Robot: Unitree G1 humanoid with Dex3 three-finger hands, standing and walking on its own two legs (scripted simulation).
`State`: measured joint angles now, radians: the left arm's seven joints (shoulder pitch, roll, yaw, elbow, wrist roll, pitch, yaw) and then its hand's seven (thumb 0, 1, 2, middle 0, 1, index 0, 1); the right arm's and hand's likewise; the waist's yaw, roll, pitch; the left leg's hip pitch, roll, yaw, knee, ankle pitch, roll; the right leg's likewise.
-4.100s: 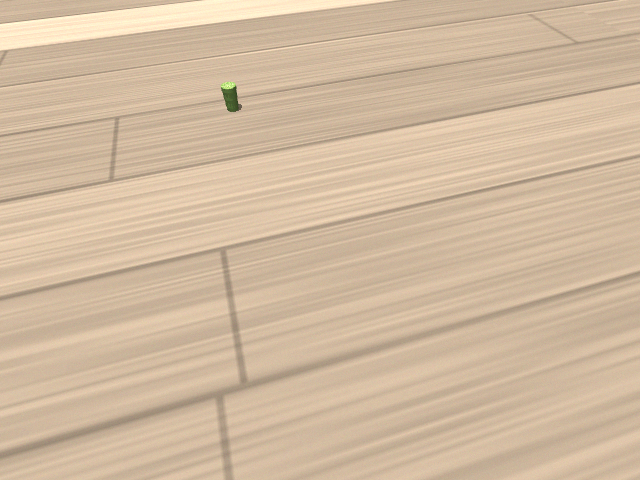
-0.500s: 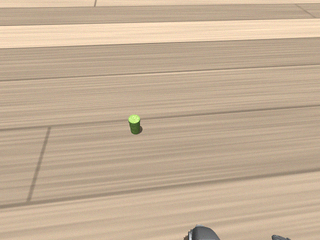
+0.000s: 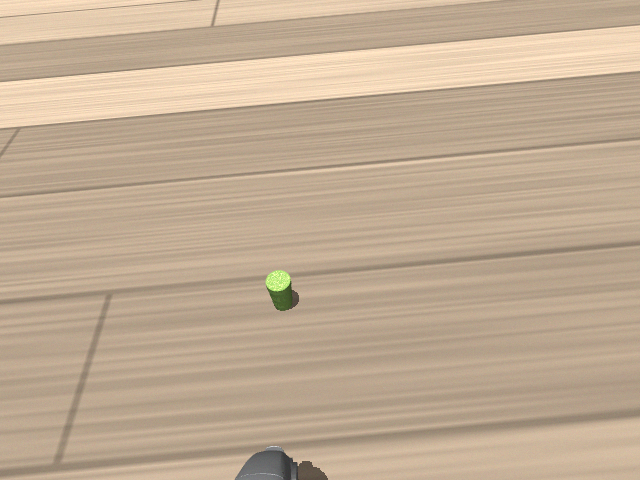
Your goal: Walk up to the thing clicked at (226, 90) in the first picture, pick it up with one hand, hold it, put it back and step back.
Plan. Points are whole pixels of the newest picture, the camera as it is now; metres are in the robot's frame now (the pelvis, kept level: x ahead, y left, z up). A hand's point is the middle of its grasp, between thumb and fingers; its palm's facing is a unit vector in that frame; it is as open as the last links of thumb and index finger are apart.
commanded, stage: walk up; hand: left
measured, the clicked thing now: (280, 292) +0.79 +0.23 -0.70
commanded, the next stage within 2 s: none
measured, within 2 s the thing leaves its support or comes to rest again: neither
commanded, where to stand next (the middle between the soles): +0.42 +0.02 m, yaw +0 degrees
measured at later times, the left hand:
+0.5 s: hand (162, 398) +0.25 +0.29 -0.14, palm faces -0.08 -0.92 -0.38, open 7.4 cm
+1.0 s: hand (175, 344) +0.35 +0.30 -0.17, palm faces -0.02 -0.92 -0.39, open 7.4 cm
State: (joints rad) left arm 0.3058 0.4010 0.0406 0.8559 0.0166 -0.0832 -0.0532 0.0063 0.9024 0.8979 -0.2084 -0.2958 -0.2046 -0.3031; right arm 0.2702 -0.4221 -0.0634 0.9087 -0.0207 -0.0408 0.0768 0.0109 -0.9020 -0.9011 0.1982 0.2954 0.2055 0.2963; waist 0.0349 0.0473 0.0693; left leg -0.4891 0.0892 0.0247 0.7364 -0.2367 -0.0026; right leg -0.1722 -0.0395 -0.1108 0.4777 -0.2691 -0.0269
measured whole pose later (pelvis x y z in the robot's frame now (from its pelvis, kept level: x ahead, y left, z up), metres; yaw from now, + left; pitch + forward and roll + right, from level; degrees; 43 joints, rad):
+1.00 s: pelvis +0.32 +0.02 -0.02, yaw +0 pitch -3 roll +0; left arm 0.30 0.43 0.02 0.89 0.01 -0.02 0.00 0.01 0.91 0.90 -0.21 -0.30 -0.20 -0.30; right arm 0.22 -0.40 -0.05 0.88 -0.01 -0.05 0.04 0.01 -0.90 -0.90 0.20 0.30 0.21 0.30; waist 0.03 -0.02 0.09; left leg -0.39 0.04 0.06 0.68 -0.23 0.02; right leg -0.36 -0.06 0.00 0.96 -0.51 -0.03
